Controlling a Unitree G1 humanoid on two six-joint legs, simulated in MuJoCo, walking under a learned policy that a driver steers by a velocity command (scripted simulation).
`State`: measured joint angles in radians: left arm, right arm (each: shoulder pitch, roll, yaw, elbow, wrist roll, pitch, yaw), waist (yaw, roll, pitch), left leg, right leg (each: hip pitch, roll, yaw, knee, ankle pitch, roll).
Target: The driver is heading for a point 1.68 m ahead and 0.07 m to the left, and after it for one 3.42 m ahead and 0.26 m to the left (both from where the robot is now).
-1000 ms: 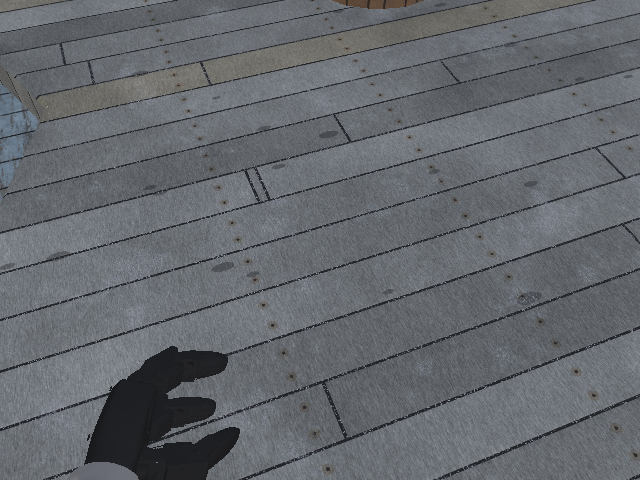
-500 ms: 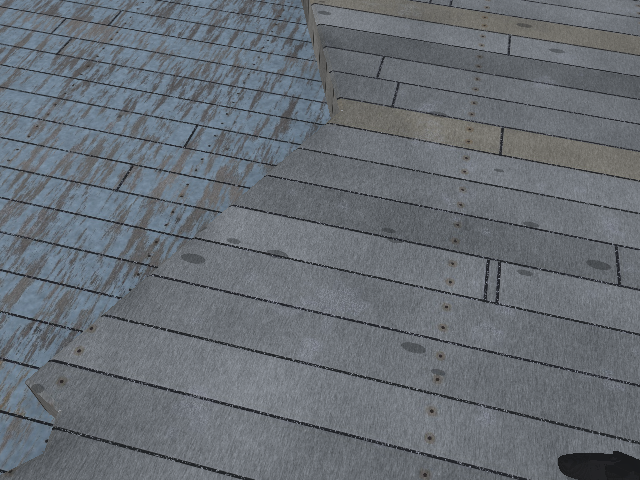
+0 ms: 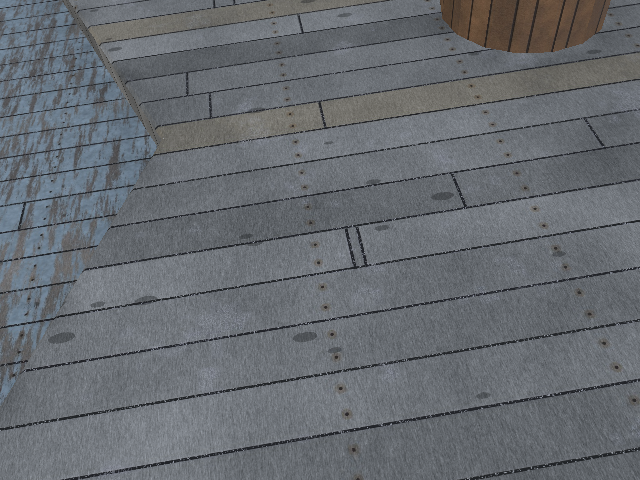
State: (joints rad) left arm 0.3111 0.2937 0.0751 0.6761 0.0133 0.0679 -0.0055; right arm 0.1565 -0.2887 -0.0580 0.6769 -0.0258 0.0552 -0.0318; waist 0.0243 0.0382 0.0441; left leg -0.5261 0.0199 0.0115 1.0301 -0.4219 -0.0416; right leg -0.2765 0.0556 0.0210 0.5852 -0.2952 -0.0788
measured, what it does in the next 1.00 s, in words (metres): steps on the spot: left foot, then right foot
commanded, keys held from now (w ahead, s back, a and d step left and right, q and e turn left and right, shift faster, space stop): e+shift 0.16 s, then shift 0.14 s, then q+shift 0.66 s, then shift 0.04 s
